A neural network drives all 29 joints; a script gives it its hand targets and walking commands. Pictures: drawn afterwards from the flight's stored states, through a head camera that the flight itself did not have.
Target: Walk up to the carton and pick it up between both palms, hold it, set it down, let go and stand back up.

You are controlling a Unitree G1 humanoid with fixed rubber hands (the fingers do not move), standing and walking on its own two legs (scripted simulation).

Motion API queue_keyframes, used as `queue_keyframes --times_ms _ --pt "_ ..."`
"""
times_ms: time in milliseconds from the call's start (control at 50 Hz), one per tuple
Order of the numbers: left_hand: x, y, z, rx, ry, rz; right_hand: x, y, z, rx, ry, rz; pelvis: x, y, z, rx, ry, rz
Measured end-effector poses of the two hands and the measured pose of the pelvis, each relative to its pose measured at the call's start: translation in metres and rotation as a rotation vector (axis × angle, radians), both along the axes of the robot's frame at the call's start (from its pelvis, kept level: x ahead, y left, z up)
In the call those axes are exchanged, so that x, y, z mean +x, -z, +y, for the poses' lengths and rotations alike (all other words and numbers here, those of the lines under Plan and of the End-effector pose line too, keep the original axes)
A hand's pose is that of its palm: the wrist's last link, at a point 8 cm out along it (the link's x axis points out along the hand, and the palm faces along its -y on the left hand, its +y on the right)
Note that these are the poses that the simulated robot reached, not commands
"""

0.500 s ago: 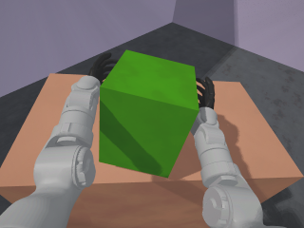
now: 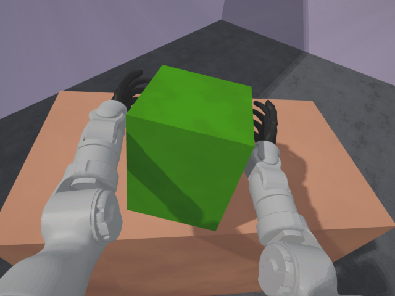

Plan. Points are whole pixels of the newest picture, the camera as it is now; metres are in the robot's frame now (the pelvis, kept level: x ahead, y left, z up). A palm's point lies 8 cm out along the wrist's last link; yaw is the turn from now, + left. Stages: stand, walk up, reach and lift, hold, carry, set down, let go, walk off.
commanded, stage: set down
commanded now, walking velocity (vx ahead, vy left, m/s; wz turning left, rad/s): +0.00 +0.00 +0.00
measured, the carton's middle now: (189, 148) +0.41 -0.04 +0.08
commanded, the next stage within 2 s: none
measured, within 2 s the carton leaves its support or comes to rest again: rests again in 1.64 s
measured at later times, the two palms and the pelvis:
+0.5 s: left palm (119, 111) +0.47 +0.10 +0.15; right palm (262, 141) +0.37 -0.18 +0.14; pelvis -0.01 -0.01 +0.00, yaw +1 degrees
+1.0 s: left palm (116, 115) +0.47 +0.11 +0.14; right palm (260, 142) +0.37 -0.18 +0.13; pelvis -0.01 -0.01 +0.00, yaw +1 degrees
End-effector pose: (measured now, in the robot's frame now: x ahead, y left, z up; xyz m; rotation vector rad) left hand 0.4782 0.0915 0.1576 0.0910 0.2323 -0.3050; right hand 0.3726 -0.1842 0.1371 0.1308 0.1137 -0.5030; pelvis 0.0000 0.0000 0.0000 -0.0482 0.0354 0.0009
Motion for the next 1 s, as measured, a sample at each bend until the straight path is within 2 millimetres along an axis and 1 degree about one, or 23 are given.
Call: queue_keyframes --times_ms 380,660,1000 --pt "-0.006 0.005 0.004 -0.009 -0.009 -0.004 -0.002 0.001 0.002 -0.013 -0.009 -0.022 -0.008 0.000 -0.005 0.004 -0.005 -0.004" --pt "-0.009 0.014 0.013 -0.008 -0.016 0.012 0.001 0.002 0.008 -0.035 -0.026 -0.043 -0.009 0.000 -0.008 0.004 -0.014 0.001" --pt "-0.011 0.016 0.014 -0.002 -0.014 0.006 0.000 0.003 0.008 -0.052 -0.028 -0.064 -0.012 0.000 -0.008 0.004 -0.018 -0.005"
